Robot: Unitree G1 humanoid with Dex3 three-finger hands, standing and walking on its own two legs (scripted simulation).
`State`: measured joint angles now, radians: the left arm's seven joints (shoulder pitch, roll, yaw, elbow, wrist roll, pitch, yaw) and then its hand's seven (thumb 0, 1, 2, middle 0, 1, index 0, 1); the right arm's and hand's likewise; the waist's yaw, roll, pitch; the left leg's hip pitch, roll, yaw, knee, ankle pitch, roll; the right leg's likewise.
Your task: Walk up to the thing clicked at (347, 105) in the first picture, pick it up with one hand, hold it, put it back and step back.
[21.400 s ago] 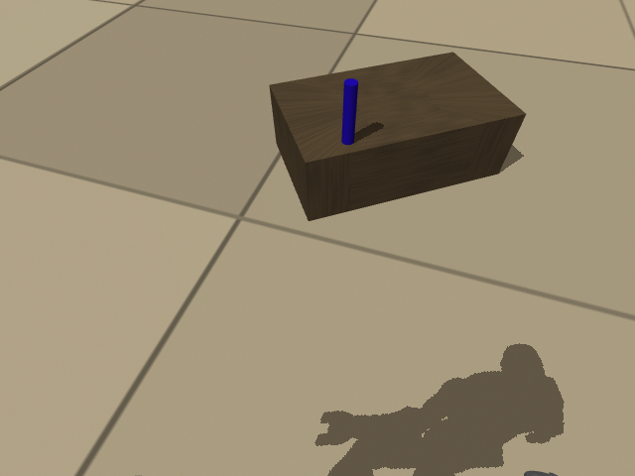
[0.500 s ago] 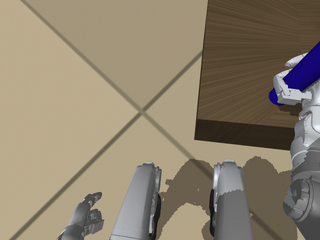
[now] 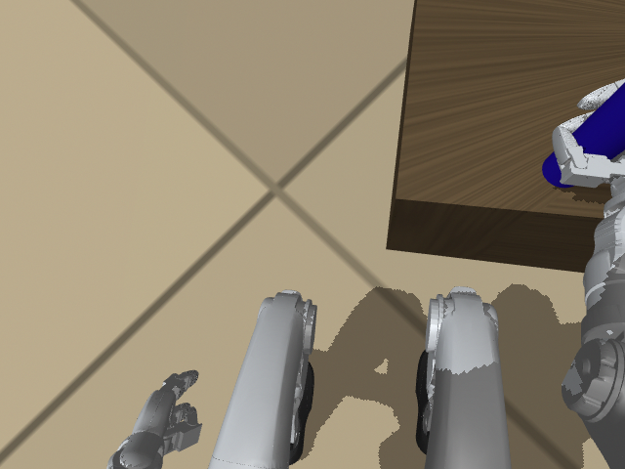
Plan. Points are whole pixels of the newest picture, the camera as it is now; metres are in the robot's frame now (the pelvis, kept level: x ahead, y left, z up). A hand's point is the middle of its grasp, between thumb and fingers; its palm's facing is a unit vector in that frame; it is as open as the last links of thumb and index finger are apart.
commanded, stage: lower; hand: right
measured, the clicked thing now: out of the picture +0.46 -0.29 +0.04
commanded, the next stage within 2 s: loosen in 0.50 s
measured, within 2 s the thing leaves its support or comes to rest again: rests again in 0.24 s
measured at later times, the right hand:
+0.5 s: hand (574, 148) +0.47 -0.28 -0.04, palm faces +0.27 +0.96 -0.02, open 6.8 cm
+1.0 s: hand (577, 143) +0.47 -0.28 -0.03, palm faces +0.26 +0.97 -0.02, open 8.3 cm
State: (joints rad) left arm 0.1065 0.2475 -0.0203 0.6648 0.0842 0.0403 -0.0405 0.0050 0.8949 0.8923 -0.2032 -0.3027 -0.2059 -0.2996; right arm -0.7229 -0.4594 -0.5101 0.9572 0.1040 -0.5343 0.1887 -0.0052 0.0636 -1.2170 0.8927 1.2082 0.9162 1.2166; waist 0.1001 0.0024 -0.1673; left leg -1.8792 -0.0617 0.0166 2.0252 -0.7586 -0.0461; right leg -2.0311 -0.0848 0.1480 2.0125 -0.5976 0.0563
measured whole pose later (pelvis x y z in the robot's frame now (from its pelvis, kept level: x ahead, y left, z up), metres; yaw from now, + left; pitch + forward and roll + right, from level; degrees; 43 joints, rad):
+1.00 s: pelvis -0.01 +0.02 -0.05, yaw +2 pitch +34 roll +5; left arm 0.12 0.28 -0.04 0.68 0.09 0.03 -0.02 0.00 0.92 0.87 -0.20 -0.30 -0.22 -0.28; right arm -0.76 -0.55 -0.58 0.95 0.14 -0.47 0.26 0.00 0.17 -0.67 1.00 0.86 1.00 0.86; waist 0.10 0.02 -0.14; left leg -2.02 -0.10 0.04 2.17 -0.75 -0.02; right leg -2.15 -0.10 0.20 2.15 -0.60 0.08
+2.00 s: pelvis +0.00 +0.01 +0.03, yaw +1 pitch +33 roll +6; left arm 0.12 0.30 -0.03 0.65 0.02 0.03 0.01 0.01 0.92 0.86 -0.19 -0.29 -0.21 -0.27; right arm -0.74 -0.76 -0.64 0.98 0.13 -0.32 0.35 0.00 0.40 -0.19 0.23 0.21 0.23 0.21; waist 0.08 0.01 -0.16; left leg -1.79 -0.08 0.04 1.93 -0.72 -0.03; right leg -1.93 -0.11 0.16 1.93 -0.59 0.06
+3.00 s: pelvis +0.07 -0.01 +0.29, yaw -7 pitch +8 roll +2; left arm 0.22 0.18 -0.04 0.51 -0.05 0.00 0.11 0.01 0.90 0.90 -0.20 -0.30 -0.21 -0.29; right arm 0.41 -0.19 0.02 0.16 0.05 0.10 -0.14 -0.01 0.55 -0.05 0.06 0.05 0.05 0.05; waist 0.01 -0.04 -0.09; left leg -0.51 0.01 0.00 0.84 -0.47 -0.04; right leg -0.64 -0.06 0.03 0.89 -0.38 0.03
